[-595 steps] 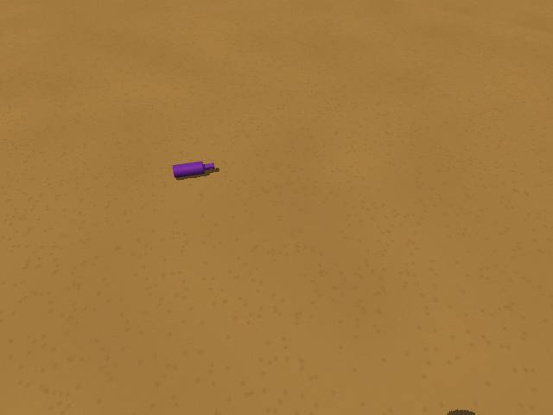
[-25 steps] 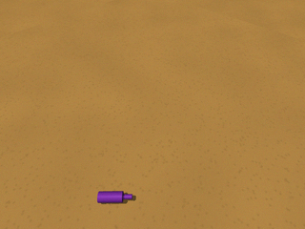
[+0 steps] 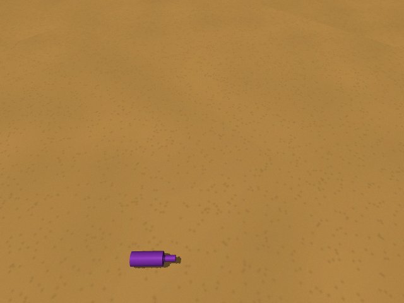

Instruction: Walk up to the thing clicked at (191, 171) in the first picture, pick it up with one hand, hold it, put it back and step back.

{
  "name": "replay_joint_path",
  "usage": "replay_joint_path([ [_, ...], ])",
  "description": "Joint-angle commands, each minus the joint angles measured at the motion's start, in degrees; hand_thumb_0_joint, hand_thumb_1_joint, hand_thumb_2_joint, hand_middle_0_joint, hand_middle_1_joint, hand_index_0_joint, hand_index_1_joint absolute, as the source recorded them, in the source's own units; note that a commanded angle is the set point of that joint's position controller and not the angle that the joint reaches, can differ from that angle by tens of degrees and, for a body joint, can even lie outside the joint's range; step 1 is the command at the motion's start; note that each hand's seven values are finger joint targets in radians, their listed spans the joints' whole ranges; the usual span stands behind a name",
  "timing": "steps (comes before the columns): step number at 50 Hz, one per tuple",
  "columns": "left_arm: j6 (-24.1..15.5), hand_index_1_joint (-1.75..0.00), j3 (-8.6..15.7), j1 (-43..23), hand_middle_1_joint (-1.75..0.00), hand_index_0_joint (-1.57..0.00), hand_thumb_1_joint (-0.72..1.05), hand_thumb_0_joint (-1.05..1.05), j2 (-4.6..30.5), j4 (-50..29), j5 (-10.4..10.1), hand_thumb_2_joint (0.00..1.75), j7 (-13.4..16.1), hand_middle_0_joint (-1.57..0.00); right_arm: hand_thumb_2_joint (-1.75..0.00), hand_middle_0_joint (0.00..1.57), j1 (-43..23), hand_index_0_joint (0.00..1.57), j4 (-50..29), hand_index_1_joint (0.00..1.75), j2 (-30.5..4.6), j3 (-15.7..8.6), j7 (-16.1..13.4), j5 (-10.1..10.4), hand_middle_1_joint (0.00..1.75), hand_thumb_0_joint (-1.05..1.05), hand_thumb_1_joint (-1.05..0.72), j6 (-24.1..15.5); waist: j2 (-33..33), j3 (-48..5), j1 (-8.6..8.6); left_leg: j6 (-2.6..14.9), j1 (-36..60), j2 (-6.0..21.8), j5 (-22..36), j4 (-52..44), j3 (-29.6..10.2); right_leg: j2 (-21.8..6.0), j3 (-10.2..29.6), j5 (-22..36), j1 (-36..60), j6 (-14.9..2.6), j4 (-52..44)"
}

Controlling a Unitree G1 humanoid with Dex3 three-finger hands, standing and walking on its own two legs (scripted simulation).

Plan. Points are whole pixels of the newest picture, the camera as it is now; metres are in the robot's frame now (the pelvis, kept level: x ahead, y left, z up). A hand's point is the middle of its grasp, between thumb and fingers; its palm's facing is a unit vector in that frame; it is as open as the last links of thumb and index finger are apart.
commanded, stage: stand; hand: left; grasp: from above
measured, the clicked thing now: (153, 258) +0.42 +0.25 -0.75
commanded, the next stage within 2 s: rise first in 0.60 s
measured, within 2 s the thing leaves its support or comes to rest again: neither
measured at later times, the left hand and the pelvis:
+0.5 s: hand out of the picture +0.07 +0.25 -0.16, palm faces -0.03 -0.94 -0.35, open 7.4 cm; pelvis +0.00 +0.00 +0.00, yaw +0 degrees
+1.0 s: hand out of the picture +0.15 +0.25 -0.17, palm faces -0.05 -0.93 -0.37, open 9.8 cm; pelvis -0.01 +0.00 -0.02, yaw +1 degrees
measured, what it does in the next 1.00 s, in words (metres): stands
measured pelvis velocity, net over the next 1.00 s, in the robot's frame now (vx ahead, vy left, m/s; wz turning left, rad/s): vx -0.01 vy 0.00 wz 0.02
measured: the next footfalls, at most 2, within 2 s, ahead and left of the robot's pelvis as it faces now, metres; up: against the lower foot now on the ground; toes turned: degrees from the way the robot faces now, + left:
none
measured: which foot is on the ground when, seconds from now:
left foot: down 0.00-1.00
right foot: down 0.00-1.00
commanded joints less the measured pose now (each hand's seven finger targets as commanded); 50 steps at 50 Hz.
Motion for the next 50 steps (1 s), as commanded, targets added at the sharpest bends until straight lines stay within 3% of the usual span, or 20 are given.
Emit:
replay_joint_path([
  [1, -1.4, -0.30, 2.5, -1.8, -0.30, -0.20, 0.90, 0.00, 12.7, -3.6, 0.2, 0.90, 0.8, -0.20, -0.90, 0.20, -1.7, 0.20, -3.8, 0.30, -12.2, -2.2, -0.9, 0.0, 0.30, 0.00, -0.90, -1.5, -0.5, -4.8, 0.25, 2.45, 0.5, 5.7, 7.1, -2.2, -4.2, -6.3, 4.8, 9.7, 0.4, -1.85, -2.8],
  [15, -1.5, -0.30, 2.5, -2.2, -0.30, -0.20, 0.90, 0.00, 12.9, -3.5, 0.2, 0.90, 0.9, -0.20, -0.90, 0.20, -1.8, 0.20, -3.7, 0.30, -12.0, -2.2, -0.8, -0.1, 0.30, 0.00, -0.90, -1.2, -1.2, -3.7, -0.11, 2.14, 0.3, 5.7, 5.4, -2.2, -4.2, -6.2, 4.9, 7.6, -0.6, -1.87, -3.8],
  [34, -1.4, -0.30, 2.5, -1.8, -0.30, -0.20, 0.90, 0.00, 12.5, -3.6, 0.3, 0.90, 0.8, -0.20, -0.90, 0.20, -2.0, 0.20, -3.9, 0.30, -12.3, -2.1, -1.1, 0.0, 0.30, 0.00, -0.90, -1.5, 0.0, -5.2, 0.28, 2.37, 1.0, 6.0, 8.7, -1.9, -4.2, -6.3, 4.6, 11.3, 0.9, -1.84, -2.7],
  [35, -1.3, -0.36, 2.5, -2.1, -0.36, -0.18, 0.82, 0.00, 12.6, -3.5, 0.1, 0.93, 0.8, -0.19, -0.90, 0.20, -1.9, 0.20, -3.8, 0.30, -12.1, -2.0, -1.1, 0.0, 0.30, 0.00, -0.92, -1.5, -0.3, -4.8, 0.18, 2.29, 0.9, 6.0, 8.5, -2.1, -4.2, -6.3, 4.7, 11.0, 0.9, -1.82, -2.7],
  [36, -6.4, -0.44, 2.4, -22.2, -0.44, -0.23, 0.74, 0.00, 1.7, -23.6, -2.5, 0.93, 1.4, -0.26, -0.92, 0.20, -1.2, 0.20, -19.4, 0.30, -2.3, 0.4, -2.1, 3.8, 0.30, 0.00, -1.00, -4.3, 1.7, 0.2, -6.40, 2.41, -8.1, -2.8, -0.1, 2.7, 2.0, 0.8, 0.2, 4.0, -11.4, -0.85, 0.4],
  [37, -5.6, -0.52, 3.8, -26.5, -0.52, -0.22, 0.67, 0.00, 5.3, -17.9, -2.2, 0.92, 1.9, -0.25, -0.91, 0.20, 1.7, 0.20, -16.3, 0.30, -3.9, 0.1, -2.7, 4.0, 0.30, 0.00, -0.95, -4.3, -1.2, -2.6, -4.23, 2.76, -7.5, -2.8, -1.1, 3.3, 1.8, 0.6, -0.5, 1.5, -8.0, -0.55, 0.3],
  [38, -3.4, -0.60, 7.5, -15.1, -0.60, -0.21, 0.61, 0.00, 11.2, -7.7, -0.6, 0.90, 2.0, -0.23, -0.91, 0.20, 3.9, 0.20, -16.3, 0.30, -6.0, -1.3, -3.4, 4.2, 0.30, 0.00, -0.93, -3.7, -2.4, -2.1, -2.60, 2.62, -8.7, -2.6, -0.9, 4.1, 1.6, 1.1, -1.1, 0.3, -8.7, -0.87, 0.9],
  [39, -2.4, -0.68, 8.2, -13.8, -0.67, -0.21, 0.53, 0.00, 11.9, -4.2, 1.0, 0.89, 1.1, -0.22, -0.90, 0.20, 4.6, 0.20, -17.3, 0.30, -6.0, -2.1, -3.3, 3.5, 0.30, 0.00, -0.92, -3.4, -4.1, -4.2, -2.39, 2.84, -10.5, -3.0, -0.6, 6.5, 1.4, 1.0, -1.2, -0.1, -9.2, -0.95, 2.5],
  [40, -2.4, -0.72, 9.0, -18.1, -0.72, -0.22, 0.45, 0.00, 13.1, -4.3, 2.2, 0.87, 0.1, -0.22, -0.90, 0.20, 4.8, 0.20, -18.7, 0.30, -5.5, -2.5, -3.3, 3.3, 0.30, 0.00, -0.91, -3.5, -5.3, -5.4, -1.85, 3.10, -12.5, -2.9, 0.4, 8.6, 1.1, 0.8, -1.2, 1.1, -10.2, -0.90, 4.6],
  [41, -2.8, -0.77, 10.3, -17.1, -0.78, -0.22, 0.37, 0.00, 14.0, -4.6, 4.1, 0.87, -0.6, -0.21, -0.90, 0.20, 5.4, 0.20, -20.0, 0.30, -5.6, -3.6, -3.3, 2.4, 0.30, 0.00, -0.91, -3.9, -4.3, -10.1, -1.13, 3.00, -12.8, -3.1, 1.7, 10.6, 1.1, 0.5, -0.8, 3.3, -9.7, -0.83, 7.1],
  [42, -2.3, -0.84, 11.3, -10.3, -0.86, -0.21, 0.29, 0.00, 13.3, -1.8, 6.0, 0.84, -1.2, -0.19, -0.90, 0.20, 7.0, 0.20, -20.5, 0.30, -5.3, -4.2, -3.0, 1.8, 0.30, 0.00, -0.91, -4.1, -2.6, -12.8, 0.28, 2.56, -14.4, -3.5, 3.4, 12.5, 0.9, 0.5, -1.0, 4.6, -9.4, -1.20, 9.7],
  [44, -1.8, -0.90, 11.7, -6.0, -0.93, -0.19, 0.13, 0.00, 11.4, -5.2, 7.6, 0.86, -1.7, -0.16, -0.90, 0.20, 7.8, 0.20, -23.8, 0.30, -4.7, -4.9, -2.5, 1.5, 0.30, 0.00, -0.90, -4.4, 1.2, -16.8, 1.84, 1.95, -15.3, -3.9, 6.0, 15.3, 0.9, 0.6, -0.8, 6.3, -10.1, -1.66, 13.1],
  [46, -0.3, -0.95, 12.0, -4.9, -0.98, -0.18, -0.03, 0.00, 11.2, -9.1, 8.7, 0.87, -0.8, -0.16, -0.90, 0.20, 7.4, 0.20, -26.0, 0.30, -4.3, -5.0, -2.5, 1.9, 0.30, 0.00, -0.90, -4.4, 2.4, -16.5, 2.04, 1.59, -16.0, -3.8, 6.1, 15.2, 0.5, 1.1, -1.2, 5.5, -11.8, -1.73, 13.4],
  [47, 1.0, -0.97, 11.3, -4.4, -1.00, -0.16, -0.11, 0.00, 9.8, -10.4, 9.0, 0.88, -0.6, -0.13, -0.89, 0.20, 7.1, 0.20, -27.3, 0.30, -4.2, -5.2, -2.3, 2.0, 0.30, 0.00, -0.87, -4.5, 2.7, -16.2, 1.36, 1.54, -16.2, -3.7, 5.5, 15.4, 0.4, 1.2, -1.4, 4.7, -12.6, -1.73, 13.4],
  [50, 3.9, -1.02, 11.3, -6.4, -1.03, -0.12, -0.35, 0.00, 10.1, -14.7, 10.4, 0.93, 0.2, -0.11, -0.89, 0.20, 5.8, 0.20, -30.3, 0.30, -3.9, -5.2, -2.0, 2.2, 0.30, 0.00, -0.88, -4.6, 0.4, -15.2, 0.33, 1.60, -18.9, -2.9, 4.0, 17.9, -0.4, 1.6, -1.9, 2.2, -16.9, -1.60, 15.7],
])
